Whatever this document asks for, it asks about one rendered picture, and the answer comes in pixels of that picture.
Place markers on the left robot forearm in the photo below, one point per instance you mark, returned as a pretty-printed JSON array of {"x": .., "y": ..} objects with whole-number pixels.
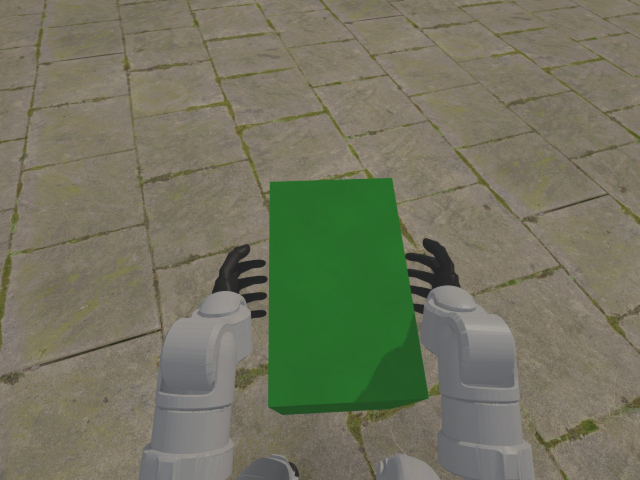
[{"x": 195, "y": 389}]

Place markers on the robot left thigh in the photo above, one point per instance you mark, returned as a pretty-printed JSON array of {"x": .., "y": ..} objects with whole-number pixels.
[{"x": 268, "y": 469}]

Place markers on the robot left shin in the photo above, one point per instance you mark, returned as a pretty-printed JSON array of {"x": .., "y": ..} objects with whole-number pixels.
[{"x": 280, "y": 458}]

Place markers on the robot right hand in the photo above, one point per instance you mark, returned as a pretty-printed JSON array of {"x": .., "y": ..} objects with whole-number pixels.
[{"x": 441, "y": 265}]

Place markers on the robot left hand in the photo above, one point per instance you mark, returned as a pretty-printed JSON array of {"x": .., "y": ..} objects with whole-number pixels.
[{"x": 231, "y": 270}]

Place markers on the right robot forearm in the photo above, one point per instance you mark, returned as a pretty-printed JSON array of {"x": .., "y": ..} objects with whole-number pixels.
[{"x": 481, "y": 436}]

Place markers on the carton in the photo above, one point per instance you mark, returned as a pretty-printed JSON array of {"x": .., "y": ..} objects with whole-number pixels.
[{"x": 342, "y": 327}]

